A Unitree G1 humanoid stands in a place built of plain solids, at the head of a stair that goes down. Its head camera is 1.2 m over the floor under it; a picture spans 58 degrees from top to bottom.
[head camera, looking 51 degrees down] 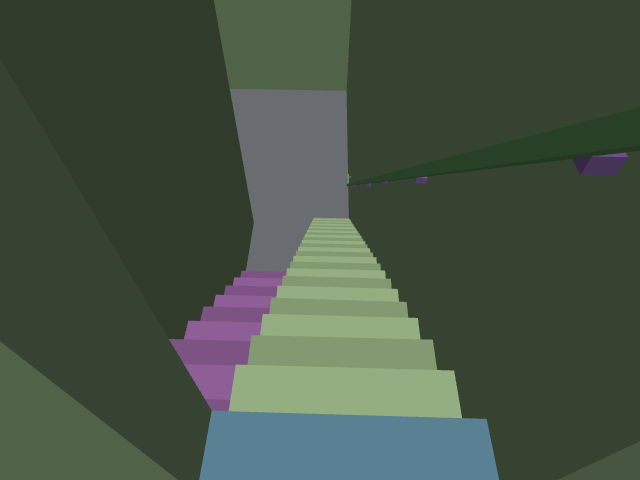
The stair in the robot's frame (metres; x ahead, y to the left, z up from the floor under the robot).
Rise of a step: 0.21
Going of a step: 0.21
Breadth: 0.74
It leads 2 degrees to the right of straight ahead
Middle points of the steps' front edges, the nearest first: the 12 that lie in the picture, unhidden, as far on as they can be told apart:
0.37 -0.08 0.00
0.58 -0.08 -0.21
0.80 -0.09 -0.42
1.01 -0.09 -0.62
1.23 -0.10 -0.83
1.44 -0.11 -1.04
1.66 -0.11 -1.25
1.87 -0.12 -1.46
2.09 -0.13 -1.67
2.31 -0.13 -1.88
2.52 -0.14 -2.09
2.73 -0.14 -2.30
